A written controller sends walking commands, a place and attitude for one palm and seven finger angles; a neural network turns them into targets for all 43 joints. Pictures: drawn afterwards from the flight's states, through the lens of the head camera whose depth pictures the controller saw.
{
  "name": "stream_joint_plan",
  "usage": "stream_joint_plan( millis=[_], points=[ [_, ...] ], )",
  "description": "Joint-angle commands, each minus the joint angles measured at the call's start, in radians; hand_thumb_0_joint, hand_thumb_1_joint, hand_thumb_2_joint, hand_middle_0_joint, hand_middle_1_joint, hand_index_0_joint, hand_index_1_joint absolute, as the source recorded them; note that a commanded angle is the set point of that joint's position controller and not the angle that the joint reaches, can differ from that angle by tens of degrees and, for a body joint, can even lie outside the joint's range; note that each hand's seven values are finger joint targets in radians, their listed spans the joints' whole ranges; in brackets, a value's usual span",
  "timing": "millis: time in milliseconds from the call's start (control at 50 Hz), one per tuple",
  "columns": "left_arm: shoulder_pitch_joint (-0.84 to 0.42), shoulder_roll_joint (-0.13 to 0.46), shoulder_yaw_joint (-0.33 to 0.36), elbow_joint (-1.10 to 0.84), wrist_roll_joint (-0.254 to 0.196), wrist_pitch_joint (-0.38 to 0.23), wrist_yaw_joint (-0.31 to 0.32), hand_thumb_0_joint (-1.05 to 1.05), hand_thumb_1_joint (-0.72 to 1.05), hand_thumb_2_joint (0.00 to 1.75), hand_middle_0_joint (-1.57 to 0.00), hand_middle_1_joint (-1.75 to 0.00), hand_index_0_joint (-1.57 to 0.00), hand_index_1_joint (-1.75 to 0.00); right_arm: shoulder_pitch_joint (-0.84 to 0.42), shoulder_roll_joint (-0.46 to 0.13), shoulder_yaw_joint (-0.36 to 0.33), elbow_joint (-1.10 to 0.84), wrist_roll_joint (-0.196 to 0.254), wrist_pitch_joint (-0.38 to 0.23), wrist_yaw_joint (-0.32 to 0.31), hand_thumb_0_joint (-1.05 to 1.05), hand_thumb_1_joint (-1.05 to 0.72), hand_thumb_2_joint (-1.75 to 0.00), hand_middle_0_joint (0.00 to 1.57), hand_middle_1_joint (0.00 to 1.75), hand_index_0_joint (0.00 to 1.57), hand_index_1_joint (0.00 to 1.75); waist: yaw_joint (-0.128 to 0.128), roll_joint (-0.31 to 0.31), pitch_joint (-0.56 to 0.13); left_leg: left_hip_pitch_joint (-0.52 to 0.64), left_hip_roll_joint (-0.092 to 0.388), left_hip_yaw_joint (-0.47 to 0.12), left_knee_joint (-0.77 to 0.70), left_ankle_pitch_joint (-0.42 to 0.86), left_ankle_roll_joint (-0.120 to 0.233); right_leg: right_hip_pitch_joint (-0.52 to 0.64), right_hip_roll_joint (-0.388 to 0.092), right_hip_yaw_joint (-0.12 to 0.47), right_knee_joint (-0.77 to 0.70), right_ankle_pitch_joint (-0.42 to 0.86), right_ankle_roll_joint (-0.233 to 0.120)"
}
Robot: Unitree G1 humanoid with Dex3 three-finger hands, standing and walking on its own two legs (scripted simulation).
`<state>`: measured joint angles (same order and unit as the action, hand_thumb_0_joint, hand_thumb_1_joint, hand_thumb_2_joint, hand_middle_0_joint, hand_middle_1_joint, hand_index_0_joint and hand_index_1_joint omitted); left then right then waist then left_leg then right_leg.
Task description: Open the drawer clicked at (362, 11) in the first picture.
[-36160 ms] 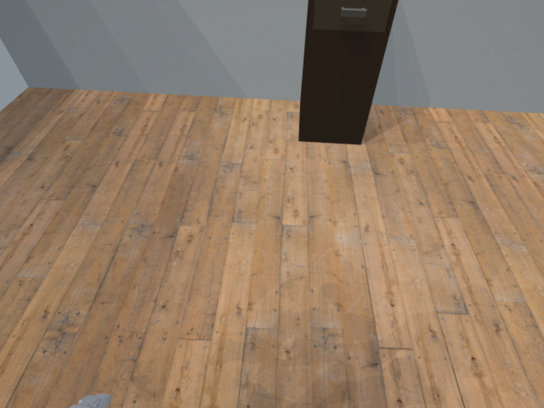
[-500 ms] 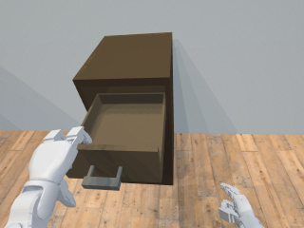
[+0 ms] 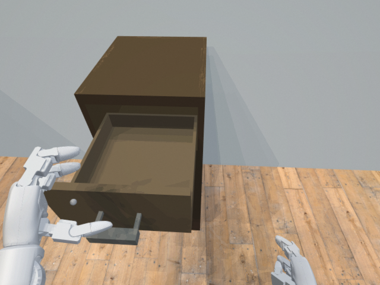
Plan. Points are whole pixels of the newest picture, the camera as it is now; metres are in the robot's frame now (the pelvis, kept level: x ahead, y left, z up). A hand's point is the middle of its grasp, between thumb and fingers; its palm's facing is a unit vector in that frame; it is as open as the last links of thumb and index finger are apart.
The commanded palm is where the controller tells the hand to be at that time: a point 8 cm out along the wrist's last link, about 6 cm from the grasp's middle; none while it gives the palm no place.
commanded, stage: draw the hand back to the body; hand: left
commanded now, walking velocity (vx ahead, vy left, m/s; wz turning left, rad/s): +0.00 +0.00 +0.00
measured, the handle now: (116, 225) +0.24 +0.20 -0.03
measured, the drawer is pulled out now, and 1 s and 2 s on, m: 0.30 0.30 0.30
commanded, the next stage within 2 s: step back with the hand held close in 0.68 s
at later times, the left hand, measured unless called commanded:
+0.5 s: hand (62, 207) +0.19 +0.23 +0.15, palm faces +0.40 -0.83 -0.39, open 8.4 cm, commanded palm +0.14 +0.27 +0.17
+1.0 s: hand (63, 210) +0.18 +0.23 +0.15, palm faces +0.37 -0.82 -0.44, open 7.4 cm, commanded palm +0.12 +0.27 +0.17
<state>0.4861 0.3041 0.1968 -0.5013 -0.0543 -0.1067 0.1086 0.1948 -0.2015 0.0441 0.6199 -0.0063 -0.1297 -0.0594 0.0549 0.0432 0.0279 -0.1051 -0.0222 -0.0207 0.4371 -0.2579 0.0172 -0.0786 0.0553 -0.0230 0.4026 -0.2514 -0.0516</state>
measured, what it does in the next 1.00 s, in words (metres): stands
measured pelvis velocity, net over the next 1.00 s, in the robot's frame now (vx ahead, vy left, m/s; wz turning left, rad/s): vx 0.00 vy -0.01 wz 0.02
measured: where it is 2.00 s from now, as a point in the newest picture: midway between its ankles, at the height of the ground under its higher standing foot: outside the picture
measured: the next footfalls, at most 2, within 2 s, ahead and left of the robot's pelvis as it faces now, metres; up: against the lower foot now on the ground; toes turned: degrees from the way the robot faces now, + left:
right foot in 1.98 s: -0.17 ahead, -0.13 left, +0.00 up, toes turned +0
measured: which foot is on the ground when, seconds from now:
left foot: down 0.00-1.00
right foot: down 0.00-1.00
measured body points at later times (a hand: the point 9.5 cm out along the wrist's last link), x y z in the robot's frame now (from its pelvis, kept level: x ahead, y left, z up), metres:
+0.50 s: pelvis +0.01 -0.01 +0.00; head -0.01 -0.04 +0.45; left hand +0.16 +0.27 +0.17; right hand +0.21 -0.22 -0.08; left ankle -0.01 +0.11 -0.74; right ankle -0.02 -0.09 -0.74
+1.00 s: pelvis +0.00 -0.01 -0.01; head +0.01 -0.02 +0.44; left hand +0.16 +0.27 +0.17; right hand +0.18 -0.25 -0.09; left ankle -0.01 +0.11 -0.74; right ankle -0.02 -0.09 -0.74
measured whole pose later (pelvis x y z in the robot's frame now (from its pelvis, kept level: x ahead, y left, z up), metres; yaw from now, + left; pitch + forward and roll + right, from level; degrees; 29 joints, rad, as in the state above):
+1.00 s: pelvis +0.00 -0.01 -0.01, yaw +1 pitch +1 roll -1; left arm 0.60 0.33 0.32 -0.53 -0.05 -0.15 0.13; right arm 0.19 -0.23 -0.02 0.57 0.01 -0.04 -0.06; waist 0.00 0.05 0.00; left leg -0.26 -0.01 -0.05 0.54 -0.29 0.00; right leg -0.21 0.07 -0.06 0.46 -0.27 -0.07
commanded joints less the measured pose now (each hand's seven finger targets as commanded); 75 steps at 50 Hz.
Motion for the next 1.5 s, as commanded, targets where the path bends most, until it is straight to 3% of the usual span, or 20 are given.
stream_joint_plan(
  millis=[0, 100, 120, 160, 220, 300, 320, 460, 760, 780, 800, 820, 860, 940, 1040, 1240, 1380, 1420, 1460, 1480],
  points=[
    [-0.028, 0.148, 0.117, -0.205, -0.011, -0.070, 0.009, 0.00, 0.09, 0.55, -0.26, -0.82, -0.26, -0.82, -0.151, -0.107, -0.048, -0.165, 0.005, -0.063, -0.005, 0.00, -0.90, -0.90, 0.20, 0.30, 0.20, 0.30, 0.007, 0.016, -0.093, -0.002, 0.045, 0.003, -0.053, 0.256, -0.004, -0.003, -0.064, 0.005, -0.051, 0.226, 0.022],
    [0.013, 0.173, 0.159, -0.213, -0.014, -0.073, 0.014, 0.00, 0.27, 0.63, -0.25, -0.70, -0.25, -0.70, -0.148, -0.107, -0.062, -0.158, 0.010, -0.055, -0.009, 0.00, -0.90, -0.90, 0.20, 0.30, 0.20, 0.30, 0.008, -0.004, -0.135, 0.008, 0.044, 0.012, -0.033, 0.305, -0.004, 0.010, -0.070, 0.008, -0.040, 0.296, 0.026],
    [0.015, 0.174, 0.160, -0.203, -0.012, -0.069, 0.015, 0.00, 0.31, 0.64, -0.24, -0.68, -0.24, -0.68, -0.151, -0.108, -0.063, -0.152, 0.012, -0.053, -0.009, 0.00, -0.90, -0.90, 0.20, 0.30, 0.20, 0.30, 0.006, 0.014, -0.120, 0.010, 0.046, 0.013, -0.029, 0.310, -0.006, -0.002, -0.067, 0.012, -0.047, 0.297, 0.024],
    [0.018, 0.169, 0.165, -0.187, -0.018, -0.066, 0.017, 0.00, 0.37, 0.68, -0.24, -0.64, -0.24, -0.64, -0.151, -0.105, -0.066, -0.151, 0.014, -0.046, -0.012, 0.00, -0.90, -0.90, 0.20, 0.30, 0.20, 0.30, 0.003, -0.017, -0.110, 0.001, 0.046, 0.012, -0.034, 0.288, -0.004, -0.009, -0.069, 0.008, -0.047, 0.282, 0.029],
    [0.001, 0.175, 0.169, -0.193, -0.015, -0.065, 0.019, 0.00, 0.48, 0.72, -0.23, -0.57, -0.23, -0.57, -0.151, -0.108, -0.067, -0.149, 0.017, -0.044, -0.014, 0.00, -0.90, -0.90, 0.20, 0.30, 0.20, 0.30, 0.000, 0.030, -0.093, 0.005, 0.043, 0.011, -0.032, 0.275, -0.007, -0.028, -0.068, 0.013, -0.056, 0.261, 0.026],
    [0.016, 0.191, 0.195, -0.184, -0.018, -0.061, 0.025, 0.00, 0.62, 0.78, -0.22, -0.48, -0.22, -0.48, -0.150, -0.103, -0.069, -0.154, 0.018, -0.042, -0.016, 0.00, -0.90, -0.90, 0.20, 0.30, 0.20, 0.30, 0.005, -0.014, -0.111, 0.006, 0.043, 0.009, -0.032, 0.273, -0.003, -0.022, -0.069, 0.009, -0.047, 0.263, 0.031],
    [0.008, 0.191, 0.194, -0.192, -0.016, -0.061, 0.024, 0.00, 0.65, 0.80, -0.22, -0.46, -0.22, -0.46, -0.152, -0.105, -0.071, -0.151, 0.019, -0.043, -0.017, 0.00, -0.90, -0.90, 0.20, 0.30, 0.20, 0.30, 0.003, 0.022, -0.111, 0.011, 0.042, 0.013, -0.029, 0.273, -0.006, -0.025, -0.070, 0.015, -0.054, 0.262, 0.028],
    [-0.004, 0.175, 0.178, -0.174, -0.017, -0.056, 0.025, 0.00, 0.90, 0.90, -0.20, -0.30, -0.20, -0.30, -0.152, -0.102, -0.068, -0.154, 0.018, -0.046, -0.015, 0.00, -0.90, -0.90, 0.20, 0.30, 0.20, 0.30, -0.001, 0.006, -0.082, 0.005, 0.040, 0.008, -0.036, 0.228, -0.002, -0.047, -0.071, 0.011, -0.062, 0.214, 0.033],
    [-0.001, 0.177, 0.183, -0.169, -0.020, -0.054, 0.026, 0.00, 0.90, 0.90, -0.20, -0.30, -0.20, -0.30, -0.159, -0.094, -0.069, -0.155, 0.020, -0.048, -0.012, 0.00, -0.90, -0.90, 0.20, 0.30, 0.20, 0.30, 0.002, 0.009, -0.079, 0.003, 0.036, 0.009, -0.028, 0.217, -0.001, -0.049, -0.078, 0.020, -0.071, 0.209, 0.037],
    [-0.109, 0.311, 0.334, -0.252, -0.007, -0.099, 0.038, 0.00, 0.90, 0.90, -0.20, -0.30, -0.20, -0.30, -0.100, -0.131, -0.076, -0.198, 0.022, -0.028, -0.013, 0.00, -0.90, -0.90, 0.20, 0.30, 0.20, 0.30, -0.036, -0.025, 0.003, -0.061, 0.049, -0.052, 0.011, 0.155, 0.016, -0.142, -0.127, 0.128, -0.126, 0.231, 0.031],
    [-0.027, 0.224, 0.270, -0.173, 0.001, -0.106, 0.031, 0.00, 0.90, 0.90, -0.20, -0.30, -0.20, -0.30, -0.111, -0.124, -0.081, -0.170, 0.009, -0.014, -0.014, 0.00, -0.90, -0.90, 0.20, 0.30, 0.20, 0.30, -0.050, -0.093, -0.018, -0.061, 0.041, -0.060, 0.061, 0.129, 0.018, -0.150, -0.154, 0.146, -0.136, 0.240, 0.023],
    [-0.017, 0.224, 0.266, -0.185, 0.006, -0.113, 0.028, 0.00, 0.90, 0.90, -0.20, -0.30, -0.20, -0.30, -0.112, -0.128, -0.085, -0.182, 0.007, -0.006, -0.013, 0.00, -0.90, -0.90, 0.20, 0.30, 0.20, 0.30, -0.052, -0.090, -0.016, -0.067, 0.032, -0.056, 0.087, 0.114, 0.015, -0.175, -0.178, 0.164, -0.142, 0.272, 0.013],
    [0.076, 0.169, 0.223, -0.156, 0.012, -0.111, 0.029, 0.00, 0.90, 0.90, -0.20, -0.30, -0.20, -0.30, -0.096, -0.122, -0.088, -0.193, 0.009, 0.012, -0.010, 0.00, -0.90, -0.90, 0.20, 0.30, 0.20, 0.30, -0.062, -0.117, -0.087, -0.085, 0.033, -0.048, 0.137, 0.118, 0.011, -0.141, -0.214, 0.169, -0.099, 0.319, -0.001],
    [0.142, 0.195, 0.250, -0.218, 0.010, -0.104, 0.041, 0.00, 0.90, 0.90, -0.20, -0.30, -0.20, -0.30, -0.087, -0.126, -0.099, -0.217, 0.023, 0.040, -0.007, 0.00, -0.90, -0.90, 0.20, 0.30, 0.20, 0.30, -0.066, -0.083, -0.192, -0.096, 0.068, -0.039, 0.124, 0.269, 0.008, -0.078, -0.216, 0.128, 0.006, 0.456, -0.001],
    [0.155, 0.252, 0.295, -0.320, 0.006, -0.111, 0.042, 0.00, 0.90, 0.90, -0.20, -0.30, -0.20, -0.30, -0.114, -0.125, -0.097, -0.232, 0.024, 0.048, -0.012, 0.00, -0.90, -0.90, 0.20, 0.30, 0.20, 0.30, -0.052, 0.015, -0.212, -0.139, 0.133, -0.098, 0.039, 0.460, 0.021, -0.047, -0.138, 0.062, 0.104, 0.433, 0.032],
    [0.206, 0.224, 0.278, -0.326, 0.007, -0.119, 0.054, 0.00, 0.90, 0.90, -0.20, -0.30, -0.20, -0.30, -0.096, -0.132, -0.093, -0.237, 0.009, 0.030, -0.013, 0.00, -0.90, -0.90, 0.20, 0.30, 0.20, 0.30, -0.062, 0.021, -0.149, -0.344, 0.138, -0.147, -0.008, 0.129, 0.030, -0.084, -0.112, 0.087, 0.081, 0.165, 0.022],
    [0.151, 0.187, 0.259, -0.359, 0.041, -0.118, 0.088, 0.00, 0.90, 0.90, -0.20, -0.30, -0.20, -0.30, -0.061, -0.139, -0.088, -0.233, -0.033, -0.009, -0.031, 0.00, -0.90, -0.90, 0.20, 0.30, 0.20, 0.30, -0.070, 0.161, -0.116, -0.584, 0.225, -0.216, -0.126, -0.184, 0.070, -0.028, -0.027, 0.039, 0.280, -0.096, 0.041],
    [0.122, 0.205, 0.275, -0.392, 0.042, -0.120, 0.096, 0.00, 0.90, 0.90, -0.20, -0.30, -0.20, -0.30, -0.046, -0.142, -0.089, -0.226, -0.040, -0.024, -0.036, 0.00, -0.90, -0.90, 0.20, 0.30, 0.20, 0.30, -0.071, 0.108, -0.120, -0.592, 0.226, -0.225, -0.097, -0.191, 0.069, -0.045, -0.021, 0.054, 0.277, -0.098, 0.038],
    [0.131, 0.191, 0.262, -0.380, 0.041, -0.119, 0.101, 0.00, 0.90, 0.90, -0.20, -0.30, -0.20, -0.30, -0.038, -0.142, -0.087, -0.216, -0.037, -0.032, -0.035, 0.00, -0.90, -0.90, 0.20, 0.30, 0.20, 0.30, -0.077, 0.095, -0.125, -0.569, 0.194, -0.197, -0.042, -0.261, 0.062, -0.072, -0.053, 0.090, 0.233, -0.090, 0.024],
    [0.112, 0.194, 0.262, -0.372, 0.042, -0.117, 0.104, 0.00, 0.90, 0.90, -0.20, -0.30, -0.20, -0.30, -0.043, -0.138, -0.084, -0.215, -0.038, -0.031, -0.035, 0.00, -0.90, -0.90, 0.20, 0.30, 0.20, 0.30, -0.079, 0.035, -0.106, -0.588, 0.164, -0.184, -0.005, -0.334, 0.053, -0.101, -0.078, 0.131, 0.179, -0.134, 0.014]
  ],
)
